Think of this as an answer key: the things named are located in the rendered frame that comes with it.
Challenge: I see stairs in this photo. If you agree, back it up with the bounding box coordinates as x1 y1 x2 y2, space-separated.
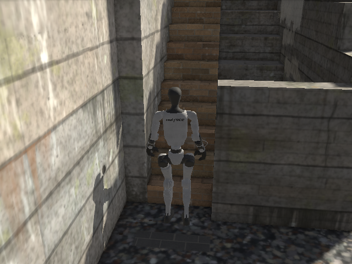
147 0 221 207

